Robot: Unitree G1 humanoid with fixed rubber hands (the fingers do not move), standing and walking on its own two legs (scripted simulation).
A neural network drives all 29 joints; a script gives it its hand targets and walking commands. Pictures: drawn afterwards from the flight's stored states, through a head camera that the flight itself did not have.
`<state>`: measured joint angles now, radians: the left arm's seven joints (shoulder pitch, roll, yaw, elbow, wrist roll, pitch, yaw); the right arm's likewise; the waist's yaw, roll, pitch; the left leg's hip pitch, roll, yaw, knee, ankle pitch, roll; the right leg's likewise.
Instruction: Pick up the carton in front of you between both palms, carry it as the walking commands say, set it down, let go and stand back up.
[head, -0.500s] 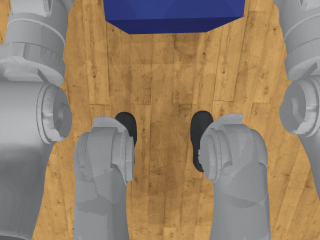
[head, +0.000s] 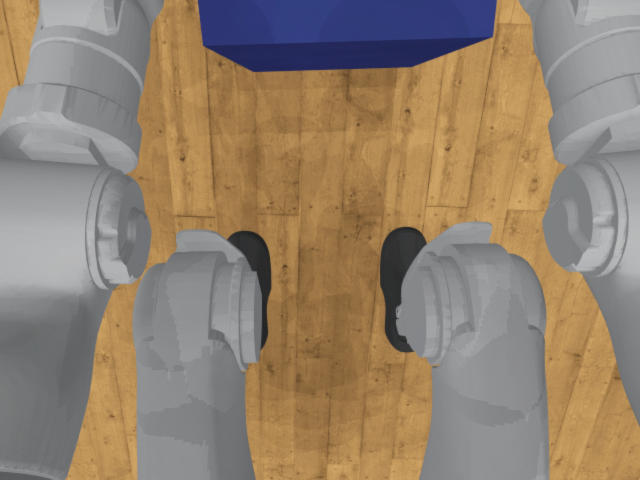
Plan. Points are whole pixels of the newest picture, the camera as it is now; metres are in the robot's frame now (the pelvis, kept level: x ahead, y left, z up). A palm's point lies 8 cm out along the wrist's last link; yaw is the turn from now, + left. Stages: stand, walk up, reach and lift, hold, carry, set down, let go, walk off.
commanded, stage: reach and lift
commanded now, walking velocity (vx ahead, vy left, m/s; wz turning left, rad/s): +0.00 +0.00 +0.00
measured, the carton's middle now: out of the picture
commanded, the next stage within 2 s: none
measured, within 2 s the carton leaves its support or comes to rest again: leaves its support in 0.48 s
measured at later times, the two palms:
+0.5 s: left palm out of the picture +0.56 +0.14 -0.16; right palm out of the picture +0.56 -0.16 -0.16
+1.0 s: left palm out of the picture +0.50 +0.14 +0.06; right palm out of the picture +0.50 -0.16 +0.05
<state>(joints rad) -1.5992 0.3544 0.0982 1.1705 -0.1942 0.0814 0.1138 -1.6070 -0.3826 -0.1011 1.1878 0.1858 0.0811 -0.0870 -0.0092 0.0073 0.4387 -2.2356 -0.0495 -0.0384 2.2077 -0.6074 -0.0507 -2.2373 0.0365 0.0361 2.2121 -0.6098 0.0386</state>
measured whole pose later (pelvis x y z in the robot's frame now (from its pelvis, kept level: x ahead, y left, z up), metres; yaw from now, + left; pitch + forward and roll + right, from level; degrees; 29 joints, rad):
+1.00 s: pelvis -0.02 +0.00 +0.12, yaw +0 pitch +43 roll +0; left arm -1.20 0.03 0.54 0.77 0.27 0.39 0.05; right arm -1.20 -0.05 -0.51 0.77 -0.27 0.41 -0.03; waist -0.01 0.01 -0.09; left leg -2.04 -0.12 -0.10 1.75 -0.46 -0.08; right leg -2.05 0.11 0.09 1.75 -0.46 0.07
